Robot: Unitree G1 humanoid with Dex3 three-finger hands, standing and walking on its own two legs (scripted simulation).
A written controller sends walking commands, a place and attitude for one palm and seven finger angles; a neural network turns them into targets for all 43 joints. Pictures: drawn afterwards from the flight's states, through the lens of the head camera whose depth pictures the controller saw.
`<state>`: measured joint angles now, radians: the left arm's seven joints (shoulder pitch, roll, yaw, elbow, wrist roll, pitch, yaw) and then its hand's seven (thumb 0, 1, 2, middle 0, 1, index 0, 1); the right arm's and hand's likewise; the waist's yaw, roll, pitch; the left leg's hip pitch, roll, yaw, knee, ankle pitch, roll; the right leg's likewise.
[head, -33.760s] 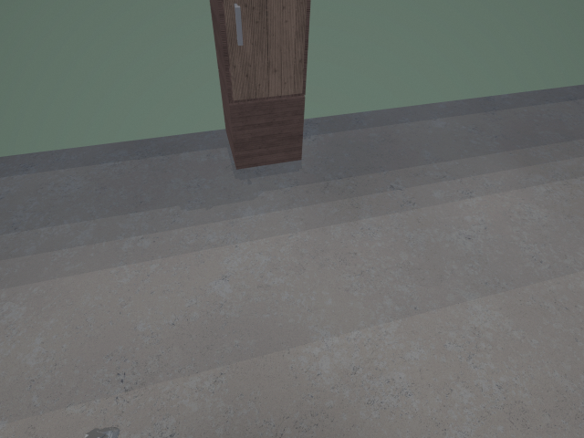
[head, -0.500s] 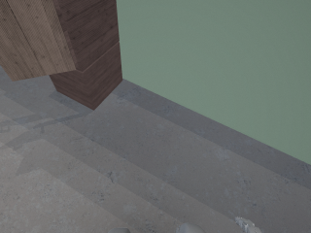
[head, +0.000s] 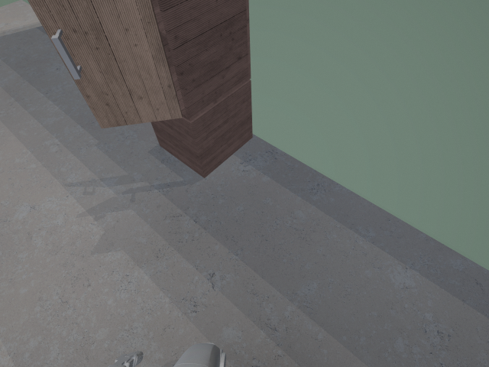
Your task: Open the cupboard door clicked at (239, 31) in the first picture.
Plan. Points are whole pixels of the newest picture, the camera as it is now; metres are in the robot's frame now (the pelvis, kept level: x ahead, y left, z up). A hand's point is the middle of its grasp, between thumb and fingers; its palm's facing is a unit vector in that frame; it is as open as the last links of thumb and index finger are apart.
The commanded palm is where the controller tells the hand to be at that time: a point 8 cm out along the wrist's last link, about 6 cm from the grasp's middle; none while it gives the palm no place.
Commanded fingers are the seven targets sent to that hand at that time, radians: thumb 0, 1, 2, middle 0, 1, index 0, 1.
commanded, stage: turn to face it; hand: left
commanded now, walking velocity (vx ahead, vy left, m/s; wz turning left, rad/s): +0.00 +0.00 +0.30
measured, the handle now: (68, 54) +0.98 +0.59 -0.02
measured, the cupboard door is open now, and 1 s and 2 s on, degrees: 50 50 50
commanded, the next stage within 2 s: take the last steps up to it in 0.12 s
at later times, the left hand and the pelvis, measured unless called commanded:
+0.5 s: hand out of the picture +0.03 +0.25 -0.17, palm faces +0.22 -0.96 -0.19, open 7.4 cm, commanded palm none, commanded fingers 0.00 0.90 0.90 -0.20 -0.30 -0.20 -0.30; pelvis +0.02 +0.04 +0.01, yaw +10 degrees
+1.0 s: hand out of the picture +0.08 +0.22 -0.15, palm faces +0.33 -0.92 -0.21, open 7.2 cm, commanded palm none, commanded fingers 0.00 0.90 0.90 -0.20 -0.30 -0.20 -0.30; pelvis +0.14 +0.05 +0.01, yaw +16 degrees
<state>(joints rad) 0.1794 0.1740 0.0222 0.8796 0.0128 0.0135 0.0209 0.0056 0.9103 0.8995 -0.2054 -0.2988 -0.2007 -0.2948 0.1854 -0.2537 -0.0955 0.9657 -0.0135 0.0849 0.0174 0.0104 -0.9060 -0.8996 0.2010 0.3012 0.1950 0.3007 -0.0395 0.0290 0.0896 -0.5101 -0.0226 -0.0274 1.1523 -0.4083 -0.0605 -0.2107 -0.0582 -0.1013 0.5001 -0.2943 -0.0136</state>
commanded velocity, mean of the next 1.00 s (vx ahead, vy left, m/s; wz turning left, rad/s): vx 0.24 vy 0.12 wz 0.17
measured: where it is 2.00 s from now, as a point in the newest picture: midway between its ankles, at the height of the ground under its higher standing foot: (197, 302)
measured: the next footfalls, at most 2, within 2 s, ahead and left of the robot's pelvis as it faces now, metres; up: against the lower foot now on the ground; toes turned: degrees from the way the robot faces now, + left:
left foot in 0.24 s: +0.03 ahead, +0.13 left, +0.00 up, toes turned +10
right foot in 0.70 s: +0.16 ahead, -0.06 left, +0.00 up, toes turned +5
